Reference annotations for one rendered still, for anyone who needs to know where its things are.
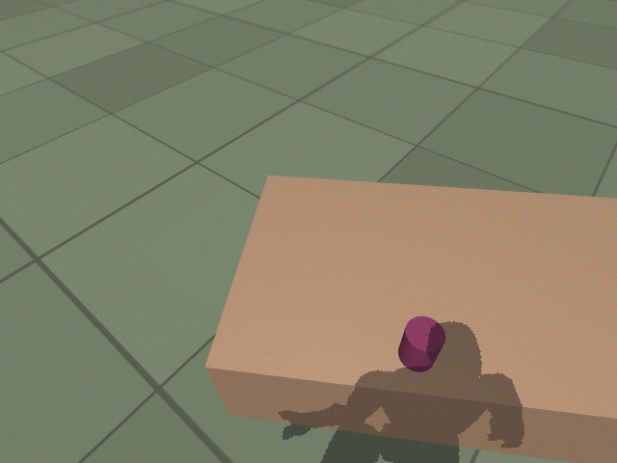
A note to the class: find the can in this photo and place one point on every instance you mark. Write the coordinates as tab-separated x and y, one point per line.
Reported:
422	341

